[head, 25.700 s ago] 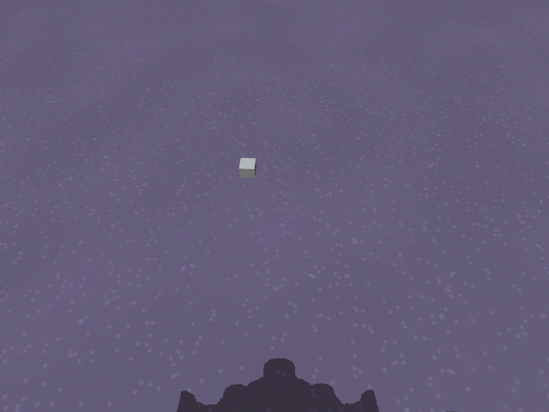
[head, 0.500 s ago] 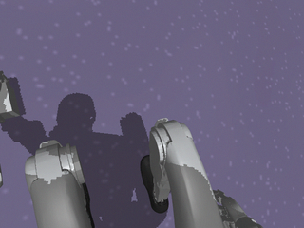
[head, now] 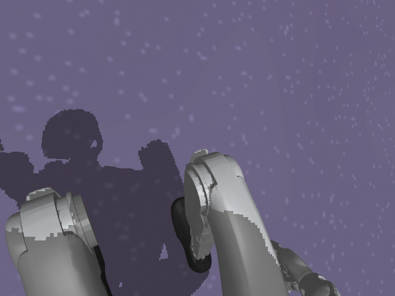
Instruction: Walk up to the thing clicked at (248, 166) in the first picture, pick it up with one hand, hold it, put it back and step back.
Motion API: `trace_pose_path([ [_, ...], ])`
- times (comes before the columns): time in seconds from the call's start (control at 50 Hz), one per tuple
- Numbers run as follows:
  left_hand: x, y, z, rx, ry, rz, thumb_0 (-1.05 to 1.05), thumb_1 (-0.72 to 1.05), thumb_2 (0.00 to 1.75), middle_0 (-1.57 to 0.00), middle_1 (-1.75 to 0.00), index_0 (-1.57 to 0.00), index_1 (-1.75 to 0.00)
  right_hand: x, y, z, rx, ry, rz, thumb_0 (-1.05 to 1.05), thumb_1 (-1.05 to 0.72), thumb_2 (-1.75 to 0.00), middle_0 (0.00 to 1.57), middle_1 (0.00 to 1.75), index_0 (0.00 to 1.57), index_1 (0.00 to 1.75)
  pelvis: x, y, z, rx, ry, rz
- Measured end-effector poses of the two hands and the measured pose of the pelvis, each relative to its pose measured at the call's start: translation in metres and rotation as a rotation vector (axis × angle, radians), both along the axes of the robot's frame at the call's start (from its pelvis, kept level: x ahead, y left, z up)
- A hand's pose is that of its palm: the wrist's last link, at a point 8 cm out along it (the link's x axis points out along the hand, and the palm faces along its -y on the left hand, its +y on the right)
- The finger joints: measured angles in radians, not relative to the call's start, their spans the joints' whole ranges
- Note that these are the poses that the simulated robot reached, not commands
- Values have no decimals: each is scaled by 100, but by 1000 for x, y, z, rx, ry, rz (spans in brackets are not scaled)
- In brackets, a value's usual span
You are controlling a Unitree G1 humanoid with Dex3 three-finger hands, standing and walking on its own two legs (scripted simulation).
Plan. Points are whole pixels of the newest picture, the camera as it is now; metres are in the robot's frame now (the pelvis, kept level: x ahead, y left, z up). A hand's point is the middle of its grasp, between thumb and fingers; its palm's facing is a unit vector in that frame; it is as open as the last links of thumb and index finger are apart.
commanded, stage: rest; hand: left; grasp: from above
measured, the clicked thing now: out of the picture +0.43 +0.34 -0.25
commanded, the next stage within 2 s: open in 0.50 s
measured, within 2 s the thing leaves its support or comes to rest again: rests again in 1.74 s
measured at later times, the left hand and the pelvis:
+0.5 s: hand out of the picture +0.42 +0.34 -0.24, palm faces -0.44 -0.16 -0.88, open 10.8 cm; pelvis +0.00 +0.00 +0.00, yaw -1 degrees
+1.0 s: hand out of the picture +0.43 +0.33 -0.24, palm faces -0.43 -0.14 -0.89, open 12.2 cm; pelvis -0.01 +0.00 +0.00, yaw -2 degrees
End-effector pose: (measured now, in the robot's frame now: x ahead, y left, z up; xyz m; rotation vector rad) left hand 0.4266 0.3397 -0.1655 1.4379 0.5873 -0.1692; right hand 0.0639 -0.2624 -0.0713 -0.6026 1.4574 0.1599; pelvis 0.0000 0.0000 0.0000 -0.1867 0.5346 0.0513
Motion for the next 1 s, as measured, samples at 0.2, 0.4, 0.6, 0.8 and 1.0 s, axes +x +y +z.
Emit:
trace_pose_path([
  [0.2,1,-1,-9,-5,-13,-2,-2,-14,61,-61,-68,-65,-62,4,1,4,-3,-4,36,0,-90,-90,20,30,20,30,0,1,-1,-10,-13,-8],
  [0.4,2,0,-13,0,-12,8,-2,-15,62,-62,-67,-66,-61,3,5,7,15,-11,69,0,-90,-90,20,30,20,30,-1,3,-3,-19,-30,-10],
  [0.6,3,0,-13,-2,-5,13,-2,-15,62,-63,-67,-66,-61,-5,9,10,26,-2,79,0,-90,-90,20,30,20,30,-3,3,-2,-26,-41,-14],
  [0.8,1,-1,-14,-5,-5,-7,-2,-12,66,-56,-72,-58,-68,-10,10,15,22,8,91,0,-90,-90,20,30,21,30,-5,4,-1,-34,-50,-20],
  [1.0,5,-3,-17,3,-24,-13,0,-26,84,-35,-81,-35,-81,-7,11,18,26,-6,111,0,-89,-90,20,30,21,30,-5,5,-2,-37,-57,-20],
])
